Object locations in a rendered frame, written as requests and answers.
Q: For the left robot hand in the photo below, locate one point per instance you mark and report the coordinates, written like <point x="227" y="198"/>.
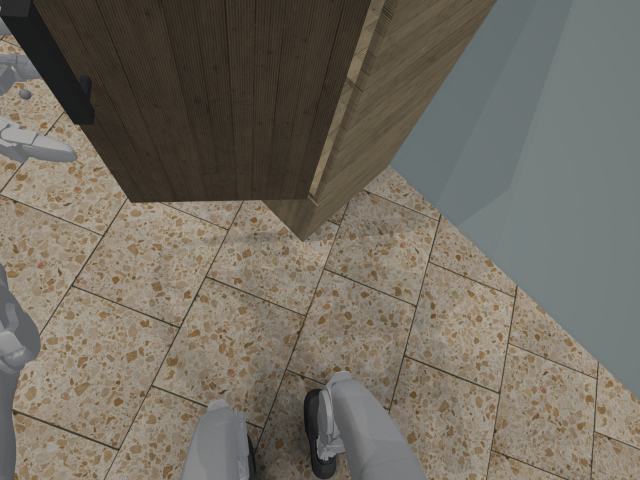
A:
<point x="15" y="142"/>

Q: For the robot right foot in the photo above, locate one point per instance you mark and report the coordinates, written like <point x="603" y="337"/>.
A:
<point x="322" y="468"/>

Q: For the cupboard door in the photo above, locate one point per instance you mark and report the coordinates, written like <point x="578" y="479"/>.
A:
<point x="209" y="100"/>

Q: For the robot right shin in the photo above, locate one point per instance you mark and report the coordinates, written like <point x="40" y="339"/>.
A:
<point x="326" y="446"/>

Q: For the robot left upper arm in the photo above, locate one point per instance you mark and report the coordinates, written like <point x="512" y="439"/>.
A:
<point x="19" y="344"/>

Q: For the handle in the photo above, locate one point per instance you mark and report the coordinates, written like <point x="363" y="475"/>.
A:
<point x="29" y="29"/>

